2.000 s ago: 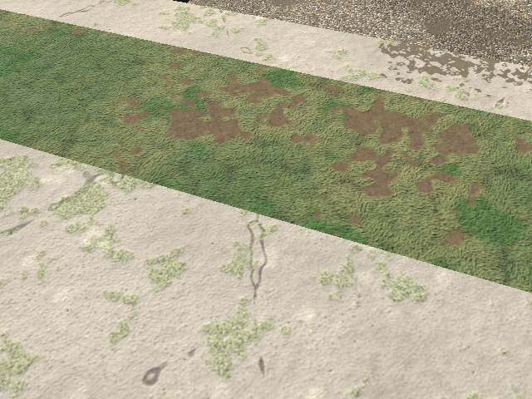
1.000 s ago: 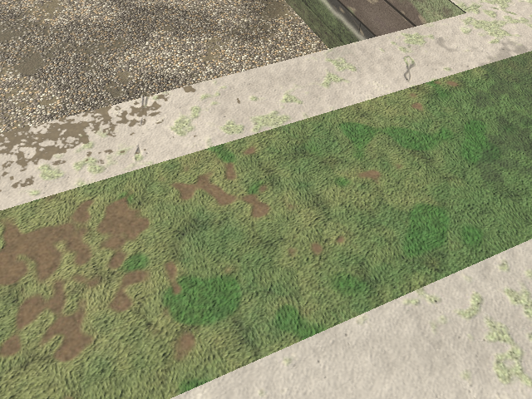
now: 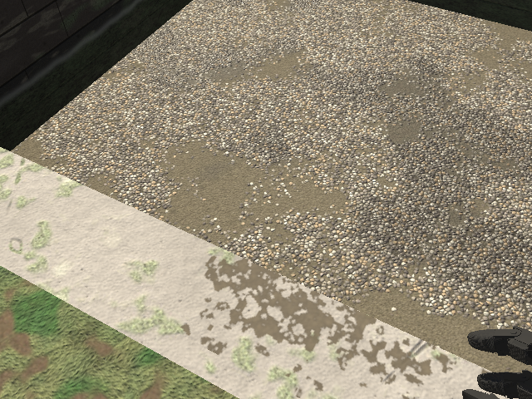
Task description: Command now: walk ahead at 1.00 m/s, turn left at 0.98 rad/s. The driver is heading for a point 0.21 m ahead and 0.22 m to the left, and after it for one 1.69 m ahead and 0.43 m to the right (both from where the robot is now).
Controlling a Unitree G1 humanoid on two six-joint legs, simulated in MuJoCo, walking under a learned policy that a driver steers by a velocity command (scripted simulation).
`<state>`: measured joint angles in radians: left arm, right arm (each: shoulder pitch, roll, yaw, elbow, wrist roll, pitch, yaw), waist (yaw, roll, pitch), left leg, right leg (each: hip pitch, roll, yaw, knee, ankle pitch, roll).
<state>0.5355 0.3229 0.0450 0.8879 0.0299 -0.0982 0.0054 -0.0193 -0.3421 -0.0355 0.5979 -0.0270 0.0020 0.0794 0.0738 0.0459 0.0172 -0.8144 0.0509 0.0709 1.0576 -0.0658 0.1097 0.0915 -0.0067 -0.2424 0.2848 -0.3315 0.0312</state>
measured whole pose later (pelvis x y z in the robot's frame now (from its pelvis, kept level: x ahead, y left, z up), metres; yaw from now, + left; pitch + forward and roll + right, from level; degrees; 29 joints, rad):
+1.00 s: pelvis +0.44 +0.07 +0.00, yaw -20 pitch +1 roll +1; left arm 0.24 0.36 0.10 0.55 -0.04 0.12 0.07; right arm 0.08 -0.29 -0.04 0.69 -0.01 0.00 -0.01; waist 0.05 -0.01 0.05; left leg -0.32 -0.08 -0.12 0.49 -0.18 0.01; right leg -0.43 0.22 0.43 0.55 -0.20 0.01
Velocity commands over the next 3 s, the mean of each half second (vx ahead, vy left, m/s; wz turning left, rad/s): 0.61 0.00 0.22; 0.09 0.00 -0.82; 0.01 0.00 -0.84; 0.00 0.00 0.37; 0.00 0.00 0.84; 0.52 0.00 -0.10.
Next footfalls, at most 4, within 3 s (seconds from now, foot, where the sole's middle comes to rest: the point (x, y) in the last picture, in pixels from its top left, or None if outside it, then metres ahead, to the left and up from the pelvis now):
0.14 left None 0.29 0.04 -0.76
0.48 right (320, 362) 0.57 -0.06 -0.76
0.98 left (235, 357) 0.57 0.16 -0.76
1.50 right None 0.34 0.01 -0.76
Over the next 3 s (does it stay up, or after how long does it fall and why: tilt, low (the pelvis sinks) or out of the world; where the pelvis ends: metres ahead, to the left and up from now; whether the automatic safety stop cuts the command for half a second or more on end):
stays up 0.39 0.14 0.00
